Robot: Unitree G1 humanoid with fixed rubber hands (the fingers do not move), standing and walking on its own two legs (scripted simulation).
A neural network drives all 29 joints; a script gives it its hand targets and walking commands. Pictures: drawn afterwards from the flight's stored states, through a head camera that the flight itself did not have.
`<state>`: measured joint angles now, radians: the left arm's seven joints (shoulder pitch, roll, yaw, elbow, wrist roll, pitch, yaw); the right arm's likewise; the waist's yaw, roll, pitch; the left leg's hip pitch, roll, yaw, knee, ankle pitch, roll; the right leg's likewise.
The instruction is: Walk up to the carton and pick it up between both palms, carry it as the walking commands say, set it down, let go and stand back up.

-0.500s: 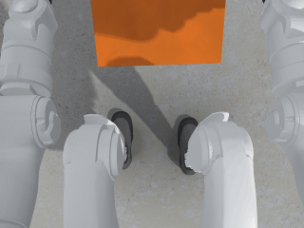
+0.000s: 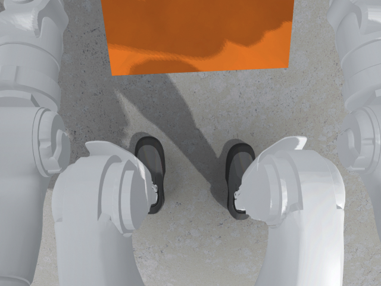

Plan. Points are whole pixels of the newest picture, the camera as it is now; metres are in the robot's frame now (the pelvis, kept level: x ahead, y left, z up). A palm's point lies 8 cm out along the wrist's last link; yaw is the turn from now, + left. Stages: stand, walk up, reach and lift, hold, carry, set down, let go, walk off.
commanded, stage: reach and lift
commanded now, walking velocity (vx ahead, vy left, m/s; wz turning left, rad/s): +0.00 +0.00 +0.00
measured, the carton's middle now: out of the picture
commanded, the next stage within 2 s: none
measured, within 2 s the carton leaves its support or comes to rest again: leaves its support in 1.42 s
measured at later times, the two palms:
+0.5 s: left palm out of the picture +0.55 +0.19 -0.18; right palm out of the picture +0.55 -0.17 -0.18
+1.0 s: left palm out of the picture +0.55 +0.19 -0.18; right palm out of the picture +0.56 -0.17 -0.18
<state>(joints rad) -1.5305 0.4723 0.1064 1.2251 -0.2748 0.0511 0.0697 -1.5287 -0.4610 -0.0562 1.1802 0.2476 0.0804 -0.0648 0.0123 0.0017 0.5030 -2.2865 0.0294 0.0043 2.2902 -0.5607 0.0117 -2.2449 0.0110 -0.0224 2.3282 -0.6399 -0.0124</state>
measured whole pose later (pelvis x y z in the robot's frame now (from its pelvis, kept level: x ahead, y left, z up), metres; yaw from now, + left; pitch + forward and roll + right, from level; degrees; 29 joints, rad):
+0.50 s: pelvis -0.01 +0.00 +0.01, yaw +0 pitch +33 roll +0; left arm -1.61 0.40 0.10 1.27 -0.26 0.04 0.09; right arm -1.60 -0.40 -0.02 1.23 0.24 0.07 -0.09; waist 0.01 0.00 0.52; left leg -2.27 0.02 0.00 2.24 -0.54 0.01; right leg -2.24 0.01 -0.02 2.28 -0.61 -0.01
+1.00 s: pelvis +0.00 +0.00 +0.01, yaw -1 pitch +32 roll +0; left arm -1.57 0.41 0.14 1.20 -0.19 0.10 0.04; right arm -1.58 -0.40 -0.07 1.20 0.20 0.11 -0.04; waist 0.02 0.00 0.52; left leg -2.26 0.02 0.00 2.28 -0.57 0.00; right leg -2.23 0.02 -0.02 2.31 -0.63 -0.01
